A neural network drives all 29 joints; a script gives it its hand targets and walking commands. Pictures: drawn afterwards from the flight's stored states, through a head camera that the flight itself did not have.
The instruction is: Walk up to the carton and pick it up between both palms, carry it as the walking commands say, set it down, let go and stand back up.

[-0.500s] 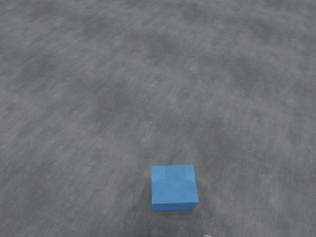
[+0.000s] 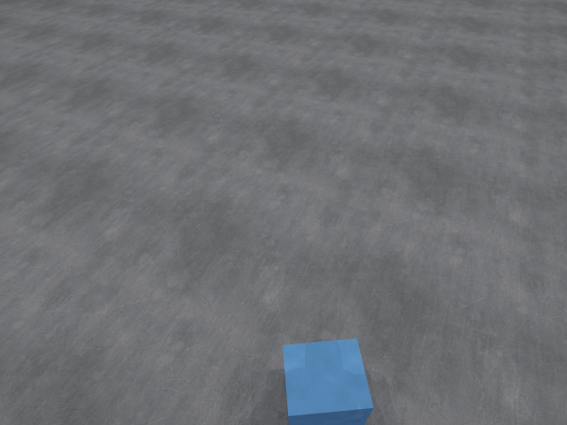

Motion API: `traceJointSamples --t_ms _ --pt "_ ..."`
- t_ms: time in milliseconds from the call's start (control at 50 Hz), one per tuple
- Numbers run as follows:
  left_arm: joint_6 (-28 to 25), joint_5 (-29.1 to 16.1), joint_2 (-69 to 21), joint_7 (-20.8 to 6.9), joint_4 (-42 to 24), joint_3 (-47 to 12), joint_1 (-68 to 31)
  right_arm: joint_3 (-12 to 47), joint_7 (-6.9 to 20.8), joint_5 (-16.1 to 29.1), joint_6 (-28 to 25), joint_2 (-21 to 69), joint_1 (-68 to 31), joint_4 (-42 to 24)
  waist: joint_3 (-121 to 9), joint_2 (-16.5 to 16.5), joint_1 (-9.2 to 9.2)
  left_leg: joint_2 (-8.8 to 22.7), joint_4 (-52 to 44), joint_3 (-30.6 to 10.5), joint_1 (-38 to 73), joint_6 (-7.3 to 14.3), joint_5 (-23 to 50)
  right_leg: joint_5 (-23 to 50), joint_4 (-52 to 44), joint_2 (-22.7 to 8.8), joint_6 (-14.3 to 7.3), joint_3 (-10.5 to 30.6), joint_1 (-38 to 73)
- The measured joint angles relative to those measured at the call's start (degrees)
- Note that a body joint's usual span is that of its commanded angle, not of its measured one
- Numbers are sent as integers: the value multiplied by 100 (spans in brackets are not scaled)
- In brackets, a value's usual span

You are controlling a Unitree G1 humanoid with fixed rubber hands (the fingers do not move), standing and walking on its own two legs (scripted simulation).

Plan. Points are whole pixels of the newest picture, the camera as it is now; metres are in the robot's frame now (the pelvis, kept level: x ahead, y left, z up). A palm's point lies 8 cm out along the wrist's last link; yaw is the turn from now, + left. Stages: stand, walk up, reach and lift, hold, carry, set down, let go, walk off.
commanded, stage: walk up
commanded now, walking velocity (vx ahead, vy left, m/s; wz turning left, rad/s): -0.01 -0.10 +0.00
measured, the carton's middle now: (323, 386) +0.40 -0.08 -0.68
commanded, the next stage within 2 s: stand in 1.48 s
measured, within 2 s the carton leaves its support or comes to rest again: neither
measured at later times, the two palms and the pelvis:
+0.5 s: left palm out of the picture +0.04 +0.13 -0.15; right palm out of the picture -0.04 -0.33 -0.17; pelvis +0.01 -0.10 -0.01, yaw +2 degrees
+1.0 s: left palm out of the picture -0.04 +0.13 -0.16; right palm out of the picture +0.04 -0.30 -0.15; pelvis -0.01 -0.08 -0.01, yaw +5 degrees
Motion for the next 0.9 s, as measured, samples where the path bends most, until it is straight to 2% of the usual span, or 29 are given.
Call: traceJointSamples --t_ms 180,220,260,300,380,420,440,460,500,540,600,640,700,800,840,900 --pt "34 14 13 -4 79 69 195 -61 -99 -25 0 -46 224 20 -96 -73 -22 100 137 -20 -102 -88 -88 -146 223 79 -47 -31 -139" --pt "215 52 102 -99 31 184 169 -144 -216 -43 -9 18 280 -49 -70 -135 -59 182 388 -35 -289 -105 -186 -775 1582 109 163 -37 -732" --pt "360 76 259 -166 6 262 102 -176 -306 -45 -14 86 362 -66 3 -249 -99 263 540 -70 -368 -168 -237 -1114 2945 121 277 45 -1292" --pt "422 104 400 -211 -46 275 72 -182 -341 -74 19 106 458 -54 41 -339 -126 351 658 -105 -407 -274 -282 -1145 3445 45 340 124 -1594" --pt "450 127 514 -284 -199 220 -2 -245 -309 -119 96 49 599 -20 143 -406 -72 501 843 -85 -396 -516 -397 -924 2417 -290 316 259 -1552" --pt "352 77 490 -282 -208 202 -34 -266 -219 -136 149 -11 622 -4 217 -363 -69 581 1005 -105 -388 -646 -495 -236 1478 -403 294 236 -1267" --pt "270 75 408 -260 -143 200 -79 -259 -166 -126 177 -74 617 20 268 -220 -99 673 1128 -199 -405 -639 -579 56 1414 -338 244 124 -1197" --pt "203 90 289 -237 -94 192 -114 -239 -130 -115 210 -143 641 19 277 -57 -157 685 1262 -409 -470 -498 -733 10 1418 -285 164 -21 -1134" --pt "109 133 36 -200 -64 146 -126 -184 -89 -103 286 -253 696 18 189 152 -211 466 1695 -778 -701 -289 -1128 -115 1212 -276 34 -235 -986" --pt "27 153 -142 -24 -59 160 -80 -168 -57 -71 318 -318 664 56 97 286 -122 265 2018 -854 -852 -192 -1138 -9 859 -221 -46 -272 -861" --pt "-41 128 -216 -20 -32 133 -35 -150 -46 -16 226 -312 471 136 68 379 -57 90 2154 -807 -989 -161 -1041 240 424 -106 -122 -278 -731" --pt "-58 131 -239 -11 -16 147 -59 -135 -62 -27 173 -254 369 158 71 400 -56 51 2164 -716 -1082 -165 -1053 314 269 -61 -167 -373 -687" --pt "-54 164 -252 21 -36 149 -88 -128 -78 -35 199 -149 209 158 86 359 44 -46 2098 -647 -1169 -185 -1168 320 291 -39 -213 -437 -777" --pt "-29 180 -213 66 -71 193 -50 -107 -35 -62 287 -35 -115 97 192 152 200 -107 2873 -606 -1556 -239 -1154 316 425 -134 -200 -462 -982" --pt "-15 187 -190 61 -39 203 -10 -82 -18 -64 246 -25 -216 53 234 82 225 -80 2646 -639 -1537 -237 -1058 342 433 -186 -162 -469 -1027" --pt "25 190 -147 29 78 237 16 -34 -20 -70 181 -18 -317 -4 289 -3 186 -8 1747 -618 -1264 -228 -701 334 519 -270 -69 -528 -1093"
